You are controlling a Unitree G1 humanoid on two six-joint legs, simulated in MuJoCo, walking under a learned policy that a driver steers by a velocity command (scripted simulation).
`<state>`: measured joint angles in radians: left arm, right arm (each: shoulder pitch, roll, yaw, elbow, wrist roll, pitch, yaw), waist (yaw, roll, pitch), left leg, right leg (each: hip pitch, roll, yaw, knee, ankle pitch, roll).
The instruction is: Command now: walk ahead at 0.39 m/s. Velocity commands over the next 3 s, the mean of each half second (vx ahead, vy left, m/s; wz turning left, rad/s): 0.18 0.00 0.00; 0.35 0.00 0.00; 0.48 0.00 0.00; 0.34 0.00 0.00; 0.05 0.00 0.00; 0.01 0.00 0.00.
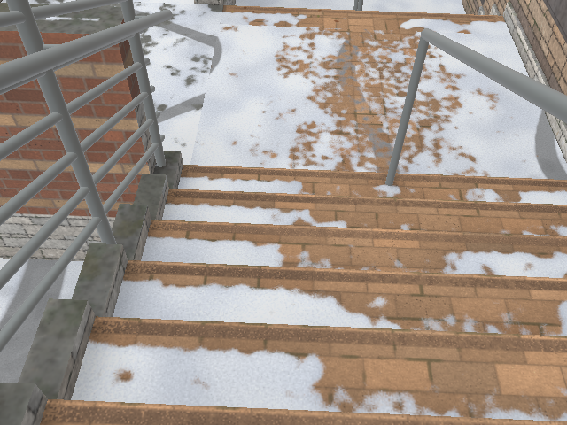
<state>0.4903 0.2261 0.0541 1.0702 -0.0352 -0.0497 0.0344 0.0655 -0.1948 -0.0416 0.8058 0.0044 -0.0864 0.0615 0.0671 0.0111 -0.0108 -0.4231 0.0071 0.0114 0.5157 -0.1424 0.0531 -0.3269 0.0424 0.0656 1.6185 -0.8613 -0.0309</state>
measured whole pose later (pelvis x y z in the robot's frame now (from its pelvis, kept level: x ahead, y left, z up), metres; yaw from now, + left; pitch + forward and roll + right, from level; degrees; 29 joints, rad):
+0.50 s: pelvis +0.15 -0.01 -0.01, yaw +2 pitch +3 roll +0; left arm 0.23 0.18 0.04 0.99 -0.01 0.00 0.00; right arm 0.25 -0.18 -0.04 0.94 0.00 -0.03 -0.02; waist -0.02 0.01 -0.05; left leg -0.25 -0.02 -0.02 0.63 -0.43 0.03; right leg -0.40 -0.02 0.04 0.63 -0.29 0.04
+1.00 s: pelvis +0.26 +0.04 -0.05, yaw +1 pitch +4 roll +0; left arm 0.46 0.20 0.06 1.02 -0.01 -0.06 0.05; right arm 0.16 -0.24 -0.08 0.82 0.02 -0.04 0.02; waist 0.08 0.01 -0.07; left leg -0.65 0.05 -0.06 0.73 0.16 0.02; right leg -0.34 -0.08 0.06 0.92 -0.66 0.05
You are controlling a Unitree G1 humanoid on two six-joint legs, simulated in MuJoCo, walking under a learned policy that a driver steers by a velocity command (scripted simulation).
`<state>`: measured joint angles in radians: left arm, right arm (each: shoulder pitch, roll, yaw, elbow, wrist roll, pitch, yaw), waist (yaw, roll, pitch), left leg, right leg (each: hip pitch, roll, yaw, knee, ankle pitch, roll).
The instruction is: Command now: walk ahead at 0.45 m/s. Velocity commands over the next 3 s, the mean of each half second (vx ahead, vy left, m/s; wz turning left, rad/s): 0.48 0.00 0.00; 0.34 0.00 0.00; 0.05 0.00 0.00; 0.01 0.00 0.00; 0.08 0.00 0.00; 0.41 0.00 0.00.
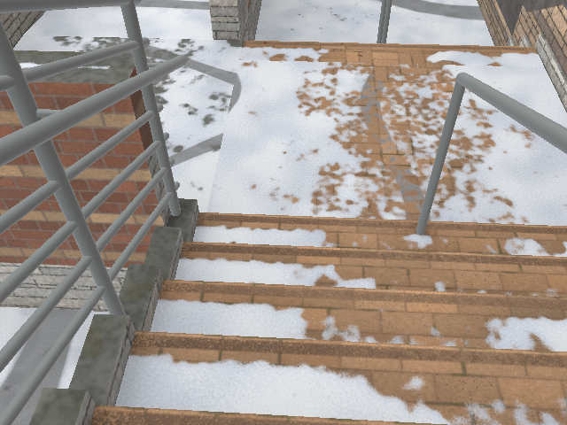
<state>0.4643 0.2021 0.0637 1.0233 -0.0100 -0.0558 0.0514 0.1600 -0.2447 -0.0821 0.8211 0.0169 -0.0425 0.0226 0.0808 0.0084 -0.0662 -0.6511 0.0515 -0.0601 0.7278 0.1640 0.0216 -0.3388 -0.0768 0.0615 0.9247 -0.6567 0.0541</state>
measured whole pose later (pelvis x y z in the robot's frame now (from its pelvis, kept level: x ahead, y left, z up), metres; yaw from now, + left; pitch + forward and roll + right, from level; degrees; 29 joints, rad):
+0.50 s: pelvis +0.23 +0.11 -0.12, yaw +2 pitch +2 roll -1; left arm 0.10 0.22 0.08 0.80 0.00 -0.05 -0.02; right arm 0.56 -0.12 -0.02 1.08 0.01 -0.07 -0.05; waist -0.06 -0.03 -0.06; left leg -0.17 -0.08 0.02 0.63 -0.50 0.11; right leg -0.78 -0.08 0.10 0.77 0.36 -0.06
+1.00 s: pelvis +0.47 +0.09 -0.26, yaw +0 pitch +2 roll -2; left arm 0.32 0.18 0.03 0.97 0.01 -0.04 0.01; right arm 0.20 -0.19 -0.05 0.90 0.00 -0.03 -0.05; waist 0.00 0.04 0.03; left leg -0.67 0.09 -0.15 1.03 -0.23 -0.05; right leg -0.32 0.10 -0.03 0.54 -0.25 -0.08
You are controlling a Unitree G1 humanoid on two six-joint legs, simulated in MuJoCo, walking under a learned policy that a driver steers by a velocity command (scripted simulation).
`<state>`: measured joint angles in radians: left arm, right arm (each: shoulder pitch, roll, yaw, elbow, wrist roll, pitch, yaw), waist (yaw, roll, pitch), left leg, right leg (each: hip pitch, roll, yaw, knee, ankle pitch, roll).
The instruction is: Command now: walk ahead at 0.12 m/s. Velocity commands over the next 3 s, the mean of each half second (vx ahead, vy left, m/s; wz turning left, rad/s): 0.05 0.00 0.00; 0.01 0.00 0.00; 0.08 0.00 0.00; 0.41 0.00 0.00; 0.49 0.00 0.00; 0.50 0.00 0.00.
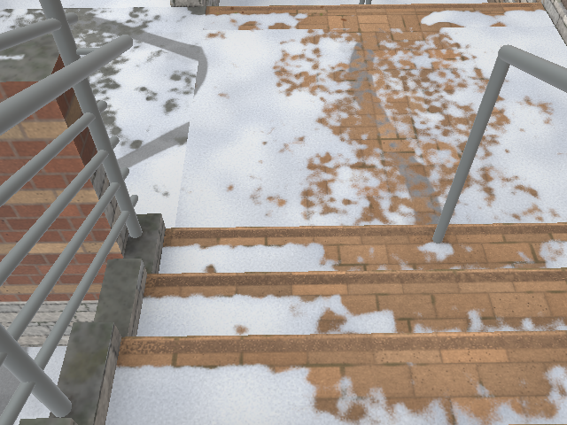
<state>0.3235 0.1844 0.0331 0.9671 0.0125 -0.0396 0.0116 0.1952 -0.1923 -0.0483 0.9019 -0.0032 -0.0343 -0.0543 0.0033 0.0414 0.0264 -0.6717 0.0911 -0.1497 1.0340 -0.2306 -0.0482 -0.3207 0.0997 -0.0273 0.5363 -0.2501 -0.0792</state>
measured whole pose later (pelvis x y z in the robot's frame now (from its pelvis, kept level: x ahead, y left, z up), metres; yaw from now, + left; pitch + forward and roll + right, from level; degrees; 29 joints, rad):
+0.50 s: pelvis +0.06 +0.03 +0.01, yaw +0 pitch +1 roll +1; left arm 0.32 0.15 0.02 0.99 -0.01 0.02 0.03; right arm 0.24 -0.16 -0.06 0.99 0.01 0.06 -0.03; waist 0.00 -0.01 0.01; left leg -0.26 0.00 -0.04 0.50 -0.25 -0.03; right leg -0.21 -0.01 0.03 0.54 -0.35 -0.01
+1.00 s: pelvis +0.05 +0.02 +0.01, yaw +0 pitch +0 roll +0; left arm 0.34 0.14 0.02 1.05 0.00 0.02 0.02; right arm 0.31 -0.16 -0.04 1.09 0.02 0.05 -0.05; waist 0.00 0.01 0.02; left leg -0.20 0.04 -0.06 0.39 -0.19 -0.06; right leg -0.13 0.03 0.01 0.40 -0.28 -0.03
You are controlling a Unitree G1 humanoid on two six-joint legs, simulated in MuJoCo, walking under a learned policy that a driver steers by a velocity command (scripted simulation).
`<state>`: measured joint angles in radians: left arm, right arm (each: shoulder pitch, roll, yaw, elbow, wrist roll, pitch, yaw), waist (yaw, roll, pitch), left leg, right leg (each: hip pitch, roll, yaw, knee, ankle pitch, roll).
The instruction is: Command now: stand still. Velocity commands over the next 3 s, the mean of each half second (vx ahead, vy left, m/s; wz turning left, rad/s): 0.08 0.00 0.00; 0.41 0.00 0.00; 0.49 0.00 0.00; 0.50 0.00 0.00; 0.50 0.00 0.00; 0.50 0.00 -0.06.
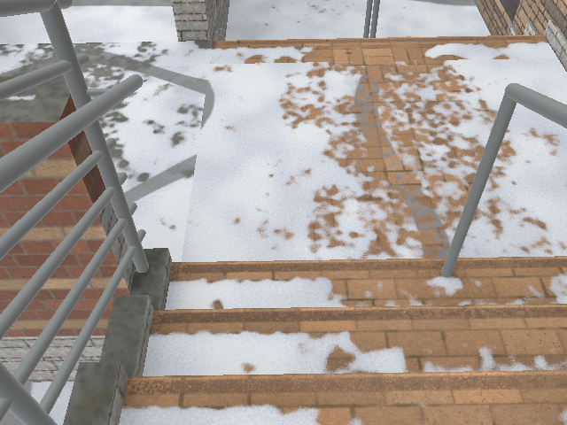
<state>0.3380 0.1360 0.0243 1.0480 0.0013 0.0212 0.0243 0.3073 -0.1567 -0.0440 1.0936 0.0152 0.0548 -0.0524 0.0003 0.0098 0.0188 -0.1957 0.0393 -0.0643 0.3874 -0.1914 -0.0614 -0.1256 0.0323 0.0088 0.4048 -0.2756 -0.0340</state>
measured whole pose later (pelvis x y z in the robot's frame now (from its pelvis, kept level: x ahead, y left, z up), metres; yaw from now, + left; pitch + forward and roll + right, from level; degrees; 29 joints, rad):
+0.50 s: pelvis +0.03 +0.02 -0.01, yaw +0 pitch +2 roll -1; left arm 0.45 0.19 0.06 1.03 -0.03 0.00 0.04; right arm 0.37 -0.19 -0.05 1.09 0.03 -0.03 -0.03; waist 0.03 0.00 -0.04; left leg -0.38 0.03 0.02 0.83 -0.48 0.04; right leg -0.13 0.04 0.00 0.42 -0.33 -0.06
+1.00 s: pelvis +0.23 +0.05 -0.13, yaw +2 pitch +2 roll +3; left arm 0.06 0.18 0.03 0.77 -0.01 -0.06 -0.07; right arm 0.53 -0.14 -0.02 1.09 0.02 -0.05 -0.08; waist -0.09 -0.07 -0.02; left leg -0.23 -0.06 0.06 1.24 -0.79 0.04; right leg -0.38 0.01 -0.03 0.40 0.23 -0.10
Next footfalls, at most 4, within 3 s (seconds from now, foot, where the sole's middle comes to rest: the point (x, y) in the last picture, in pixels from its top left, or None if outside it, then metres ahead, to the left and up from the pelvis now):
0.60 left None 0.06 0.14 -0.78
1.00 right None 0.35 -0.02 -0.93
1.52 left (231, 413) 0.66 0.20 -1.09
2.08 right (308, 341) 0.97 -0.04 -1.24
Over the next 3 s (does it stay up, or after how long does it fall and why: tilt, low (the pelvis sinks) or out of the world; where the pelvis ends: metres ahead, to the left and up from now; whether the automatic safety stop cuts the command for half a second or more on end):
stays up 1.35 0.13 -0.64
